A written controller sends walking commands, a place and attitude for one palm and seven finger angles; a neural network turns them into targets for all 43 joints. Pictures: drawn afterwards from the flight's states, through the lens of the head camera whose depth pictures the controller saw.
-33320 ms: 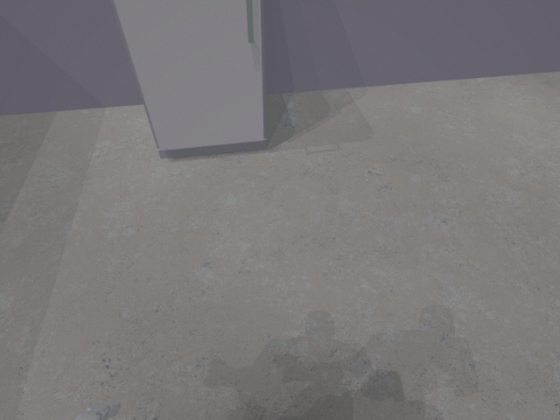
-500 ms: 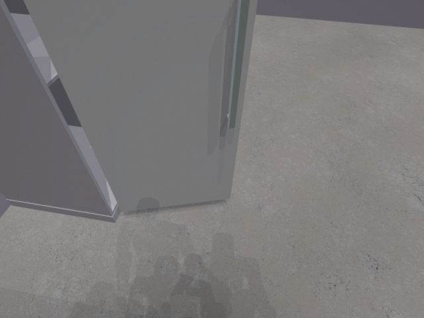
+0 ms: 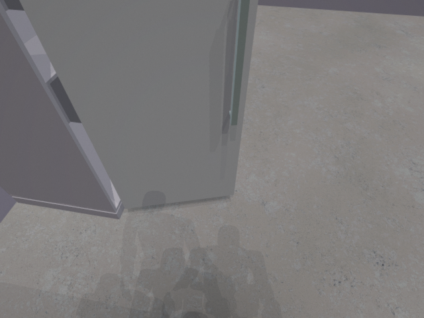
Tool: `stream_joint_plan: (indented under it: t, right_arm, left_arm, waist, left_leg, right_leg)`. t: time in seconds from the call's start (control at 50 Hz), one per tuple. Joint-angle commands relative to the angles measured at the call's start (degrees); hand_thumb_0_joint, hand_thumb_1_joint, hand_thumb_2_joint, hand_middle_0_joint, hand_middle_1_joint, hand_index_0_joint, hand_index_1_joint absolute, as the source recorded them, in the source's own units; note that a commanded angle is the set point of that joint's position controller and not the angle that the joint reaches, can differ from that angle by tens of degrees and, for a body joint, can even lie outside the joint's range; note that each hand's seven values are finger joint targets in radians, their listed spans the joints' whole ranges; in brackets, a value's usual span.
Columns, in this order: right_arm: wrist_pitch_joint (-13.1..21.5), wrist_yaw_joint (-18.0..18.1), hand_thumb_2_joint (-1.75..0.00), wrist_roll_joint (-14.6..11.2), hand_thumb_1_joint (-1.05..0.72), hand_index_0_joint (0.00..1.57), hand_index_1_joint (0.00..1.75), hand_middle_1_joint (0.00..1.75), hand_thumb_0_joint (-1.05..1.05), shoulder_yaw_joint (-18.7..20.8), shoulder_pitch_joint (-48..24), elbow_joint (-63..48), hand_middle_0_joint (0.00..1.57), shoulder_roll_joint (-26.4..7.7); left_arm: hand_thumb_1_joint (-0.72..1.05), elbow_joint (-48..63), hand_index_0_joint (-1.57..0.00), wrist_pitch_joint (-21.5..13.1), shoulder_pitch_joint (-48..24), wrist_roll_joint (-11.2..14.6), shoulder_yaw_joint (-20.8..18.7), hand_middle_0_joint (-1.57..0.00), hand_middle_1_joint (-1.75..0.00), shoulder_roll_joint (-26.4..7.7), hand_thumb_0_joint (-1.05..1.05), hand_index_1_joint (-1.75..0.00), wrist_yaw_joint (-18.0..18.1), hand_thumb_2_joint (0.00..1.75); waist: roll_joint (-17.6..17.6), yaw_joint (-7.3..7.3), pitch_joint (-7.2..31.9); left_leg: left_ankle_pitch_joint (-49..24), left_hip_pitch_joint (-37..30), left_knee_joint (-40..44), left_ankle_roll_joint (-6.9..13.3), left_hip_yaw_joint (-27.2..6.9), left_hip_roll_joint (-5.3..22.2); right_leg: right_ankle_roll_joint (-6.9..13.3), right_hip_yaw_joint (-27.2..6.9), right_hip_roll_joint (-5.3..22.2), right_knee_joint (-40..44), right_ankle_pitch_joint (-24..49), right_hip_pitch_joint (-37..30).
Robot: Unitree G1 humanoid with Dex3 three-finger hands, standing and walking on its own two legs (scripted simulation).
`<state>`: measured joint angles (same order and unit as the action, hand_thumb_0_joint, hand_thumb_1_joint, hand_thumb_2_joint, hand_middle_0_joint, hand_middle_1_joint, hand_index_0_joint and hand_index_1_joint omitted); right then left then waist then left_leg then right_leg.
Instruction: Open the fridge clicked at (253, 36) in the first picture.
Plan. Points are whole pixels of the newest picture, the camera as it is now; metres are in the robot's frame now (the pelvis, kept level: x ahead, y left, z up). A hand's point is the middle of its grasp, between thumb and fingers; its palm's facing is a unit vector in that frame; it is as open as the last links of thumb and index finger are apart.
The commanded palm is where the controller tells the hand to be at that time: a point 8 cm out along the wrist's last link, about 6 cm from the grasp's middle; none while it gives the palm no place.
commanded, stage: look to check the result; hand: right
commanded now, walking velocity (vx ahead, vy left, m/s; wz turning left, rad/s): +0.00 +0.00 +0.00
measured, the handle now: (236, 62) +0.77 -0.02 +0.09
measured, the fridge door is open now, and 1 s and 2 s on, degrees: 72 72 72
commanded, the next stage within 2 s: stand and wait in 0.40 s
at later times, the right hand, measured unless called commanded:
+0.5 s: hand out of the picture +0.03 -0.19 -0.18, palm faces +0.00 +0.98 -0.20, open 7.3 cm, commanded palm none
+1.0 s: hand out of the picture +0.03 -0.19 -0.18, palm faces +0.00 +0.98 -0.20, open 7.3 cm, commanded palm none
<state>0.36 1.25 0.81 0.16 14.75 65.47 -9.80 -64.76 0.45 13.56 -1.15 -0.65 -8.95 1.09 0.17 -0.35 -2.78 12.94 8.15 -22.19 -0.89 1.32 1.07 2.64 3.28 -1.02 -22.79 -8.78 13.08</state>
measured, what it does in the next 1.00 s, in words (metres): stands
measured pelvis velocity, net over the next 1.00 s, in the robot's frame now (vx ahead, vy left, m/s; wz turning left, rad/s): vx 0.02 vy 0.00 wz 0.00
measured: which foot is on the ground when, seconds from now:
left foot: down 0.00-1.00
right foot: down 0.00-1.00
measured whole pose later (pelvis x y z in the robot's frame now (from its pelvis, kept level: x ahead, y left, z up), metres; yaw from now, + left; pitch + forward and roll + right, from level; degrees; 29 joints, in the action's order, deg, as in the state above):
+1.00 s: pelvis +0.02 +0.00 +0.00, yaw +0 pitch -1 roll +0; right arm 0.7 1.0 0.7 0.0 13.1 65.9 -11.2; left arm -65.9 0.0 11.5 -0.9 -0.4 -10.2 1.1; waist 0.8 -0.2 -3.2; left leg 13.1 5.2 -19.6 -1.2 1.3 1.5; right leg 2.8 3.3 -1.5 -20.9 -9.2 10.4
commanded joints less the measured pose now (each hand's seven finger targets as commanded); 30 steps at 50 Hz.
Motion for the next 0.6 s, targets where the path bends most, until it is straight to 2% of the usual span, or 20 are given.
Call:
stream_joint_plan:
  t: [0.0,0.18,0.22,0.34,0.38,0.48,0.58]
  right_arm:
    - [0.81,0.66,-0.90,0.01,-0.90,0.20,0.30,0.30,0.00,1.05,2.46,-1.33,0.20,-6.30]
    - [0.70,0.62,-0.90,0.08,-0.90,0.20,0.30,0.30,0.00,1.04,1.83,-1.10,0.20,-6.67]
    - [0.71,0.60,-0.90,0.06,-0.90,0.20,0.30,0.30,0.00,1.10,1.79,-1.08,0.20,-6.82]
    - [0.79,0.52,-0.90,0.01,-0.90,0.20,0.30,0.30,0.00,1.00,1.47,-1.06,0.20,-7.06]
    - [0.73,0.54,-0.90,0.06,-0.90,0.20,0.30,0.30,0.00,0.98,1.21,-1.10,0.20,-7.03]
    - [0.84,0.52,-0.90,0.02,-0.90,0.20,0.30,0.30,0.00,1.03,1.13,-1.14,0.20,-7.32]
    - [0.93,0.53,-0.90,-0.03,-0.90,0.20,0.30,0.30,0.00,1.14,0.84,-1.20,0.20,-7.70]
  left_arm:
    - [0.90,1.90,-0.20,-0.75,2.04,0.11,-1.05,-0.20,-0.30,-6.89,0.00,-0.30,0.70,0.90]
    - [0.90,1.63,-0.20,-0.86,0.96,0.17,-1.02,-0.20,-0.30,-7.50,0.00,-0.30,0.75,0.90]
    - [0.90,1.64,-0.20,-0.98,0.81,0.13,-1.01,-0.20,-0.30,-7.76,0.00,-0.30,0.78,0.90]
    - [0.90,1.63,-0.20,-1.03,0.41,0.12,-0.93,-0.20,-0.30,-8.14,0.00,-0.30,0.77,0.90]
    - [0.90,1.47,-0.20,-0.94,0.17,0.14,-0.93,-0.20,-0.30,-7.98,0.00,-0.30,0.73,0.90]
    - [0.90,1.48,-0.20,-1.13,0.15,0.17,-0.91,-0.20,-0.30,-8.11,0.00,-0.30,0.73,0.90]
    - [0.90,1.39,-0.20,-1.27,0.04,0.23,-0.90,-0.20,-0.30,-8.34,0.00,-0.30,0.78,0.90]
  waist:
    - [-0.17,-0.39,0.48]
    - [-0.48,-0.28,-0.52]
    - [-1.22,-0.18,0.33]
    - [-0.09,-0.20,0.58]
    - [-0.42,-0.25,-0.58]
    - [0.58,-0.10,0.83]
    - [-0.29,-0.08,0.91]
  left_leg:
    - [-1.13,3.50,5.17,2.75,-4.27,4.65]
    - [-1.36,3.00,5.23,2.57,-4.01,4.52]
    - [-1.98,2.42,5.13,2.57,-3.94,4.65]
    - [-2.52,2.21,5.40,2.51,-4.00,4.77]
    - [-1.63,2.71,5.64,2.47,-3.95,4.72]
    - [-3.02,1.52,5.52,2.46,-3.87,4.93]
    - [-4.35,0.92,5.73,2.47,-3.84,5.12]
  right_leg:
    - [-0.65,-7.01,6.94,4.83,0.36,-2.99]
    - [-0.60,-7.51,7.24,5.86,0.60,-2.89]
    - [-0.48,-7.55,7.38,5.96,1.44,-3.50]
    - [-0.55,-7.40,7.36,5.85,2.38,-4.18]
    - [-0.69,-7.34,7.32,6.17,1.35,-3.65]
    - [-0.58,-7.39,7.28,5.84,3.45,-4.36]
    - [-0.56,-7.29,7.28,5.42,5.91,-4.88]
